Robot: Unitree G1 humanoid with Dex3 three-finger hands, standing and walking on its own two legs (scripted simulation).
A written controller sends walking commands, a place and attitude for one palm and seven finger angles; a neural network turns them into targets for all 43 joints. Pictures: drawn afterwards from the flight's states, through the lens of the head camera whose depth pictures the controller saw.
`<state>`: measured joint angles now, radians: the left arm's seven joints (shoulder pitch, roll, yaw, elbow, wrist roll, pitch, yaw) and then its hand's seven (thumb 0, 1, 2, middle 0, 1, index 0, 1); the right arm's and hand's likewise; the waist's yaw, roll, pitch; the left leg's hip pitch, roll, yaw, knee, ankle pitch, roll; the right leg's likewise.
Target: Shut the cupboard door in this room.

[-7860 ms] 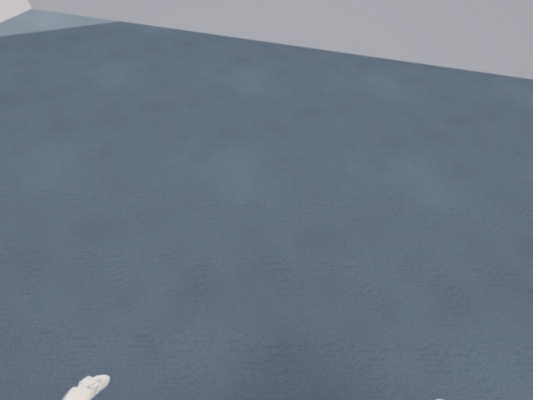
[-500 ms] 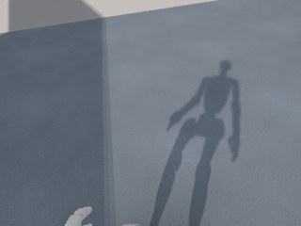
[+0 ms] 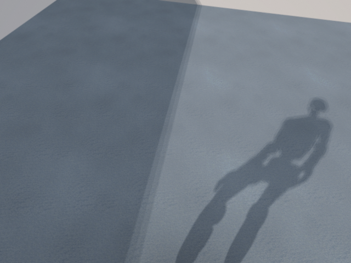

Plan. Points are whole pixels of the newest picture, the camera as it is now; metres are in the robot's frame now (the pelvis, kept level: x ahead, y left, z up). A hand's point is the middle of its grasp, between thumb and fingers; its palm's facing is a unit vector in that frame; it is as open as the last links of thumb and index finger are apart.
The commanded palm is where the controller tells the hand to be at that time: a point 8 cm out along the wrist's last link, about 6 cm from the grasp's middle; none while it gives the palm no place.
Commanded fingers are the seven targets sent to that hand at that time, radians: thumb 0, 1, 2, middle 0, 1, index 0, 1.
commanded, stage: turn or walk to find it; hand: left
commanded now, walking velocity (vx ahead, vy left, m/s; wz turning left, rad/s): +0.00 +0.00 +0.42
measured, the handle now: out of the picture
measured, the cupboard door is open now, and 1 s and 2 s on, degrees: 82 82 82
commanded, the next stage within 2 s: stand and wait in 1.76 s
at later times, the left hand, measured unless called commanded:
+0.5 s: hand out of the picture +0.07 +0.25 -0.15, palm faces +0.17 -0.96 -0.23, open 7.4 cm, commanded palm none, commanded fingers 0.00 0.90 0.90 -0.20 -0.30 -0.20 -0.30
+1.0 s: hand out of the picture -0.07 +0.18 -0.15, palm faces +0.42 -0.87 -0.25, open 7.4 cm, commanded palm none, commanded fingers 0.00 0.90 0.90 -0.20 -0.30 -0.20 -0.30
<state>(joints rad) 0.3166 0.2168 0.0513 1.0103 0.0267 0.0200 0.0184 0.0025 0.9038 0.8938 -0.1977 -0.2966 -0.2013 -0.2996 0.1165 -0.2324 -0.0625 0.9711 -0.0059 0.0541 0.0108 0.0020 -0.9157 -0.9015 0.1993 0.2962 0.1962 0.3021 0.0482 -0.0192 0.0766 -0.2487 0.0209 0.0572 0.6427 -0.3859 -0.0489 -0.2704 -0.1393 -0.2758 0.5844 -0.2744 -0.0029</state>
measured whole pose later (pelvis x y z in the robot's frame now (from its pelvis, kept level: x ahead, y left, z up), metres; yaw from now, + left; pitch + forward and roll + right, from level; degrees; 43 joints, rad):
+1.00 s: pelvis -0.05 -0.02 +0.01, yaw +25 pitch -1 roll +1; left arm 0.23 0.16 0.03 0.95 0.02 0.01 0.02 0.00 0.90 0.89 -0.20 -0.30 -0.20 -0.30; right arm 0.25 -0.26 -0.10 1.01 -0.02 0.08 0.01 0.00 -0.91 -0.90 0.20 0.30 0.20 0.30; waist -0.02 0.03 0.06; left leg -0.45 0.03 -0.05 1.08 -0.40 -0.08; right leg -0.19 -0.08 -0.16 0.50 -0.30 -0.02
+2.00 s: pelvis -0.07 -0.05 +0.01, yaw +47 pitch -1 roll +2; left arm 0.23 0.14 0.03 0.96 0.01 0.00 0.03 0.00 0.91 0.89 -0.20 -0.30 -0.20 -0.30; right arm 0.30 -0.25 -0.09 1.04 -0.02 0.07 0.00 0.00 -0.91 -0.90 0.20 0.30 0.20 0.30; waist -0.02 0.06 0.04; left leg -0.43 0.01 -0.08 1.09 -0.32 -0.06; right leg -0.21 -0.04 -0.13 0.46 -0.24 -0.06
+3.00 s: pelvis -0.07 -0.06 +0.02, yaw +69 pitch -1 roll +2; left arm 0.39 0.11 0.01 1.04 0.02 -0.05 0.02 0.00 0.90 0.89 -0.20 -0.30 -0.20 -0.30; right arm 0.25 -0.24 -0.08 1.03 -0.03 0.06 0.02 0.00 -0.92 -0.90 0.20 0.30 0.20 0.30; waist 0.00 0.04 0.05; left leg -0.59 0.05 -0.01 1.09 -0.23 -0.06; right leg -0.03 -0.08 -0.20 0.38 -0.33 -0.01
